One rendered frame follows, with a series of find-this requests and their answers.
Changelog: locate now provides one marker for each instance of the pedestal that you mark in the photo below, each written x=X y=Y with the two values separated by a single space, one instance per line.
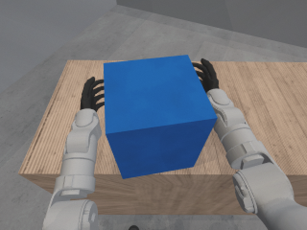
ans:
x=272 y=97

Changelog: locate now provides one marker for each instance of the carton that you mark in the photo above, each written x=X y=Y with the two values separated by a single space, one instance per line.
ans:
x=157 y=114

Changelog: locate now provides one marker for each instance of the left robot upper arm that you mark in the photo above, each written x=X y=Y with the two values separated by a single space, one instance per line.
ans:
x=81 y=214

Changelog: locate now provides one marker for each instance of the right robot hand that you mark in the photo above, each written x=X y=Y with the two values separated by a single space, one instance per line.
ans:
x=208 y=75

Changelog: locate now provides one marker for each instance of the right robot upper arm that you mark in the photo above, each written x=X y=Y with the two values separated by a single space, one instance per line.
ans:
x=264 y=191

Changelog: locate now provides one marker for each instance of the robot right forearm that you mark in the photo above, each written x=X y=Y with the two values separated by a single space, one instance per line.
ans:
x=242 y=148

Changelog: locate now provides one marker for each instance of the robot left forearm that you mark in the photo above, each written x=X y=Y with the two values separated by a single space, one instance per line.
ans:
x=76 y=178

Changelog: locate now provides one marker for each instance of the left robot hand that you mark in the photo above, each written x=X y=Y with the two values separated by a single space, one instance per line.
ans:
x=88 y=99

